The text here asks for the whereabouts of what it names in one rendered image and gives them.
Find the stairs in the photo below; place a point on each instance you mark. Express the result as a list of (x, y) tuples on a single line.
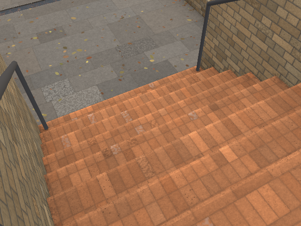
[(150, 154)]

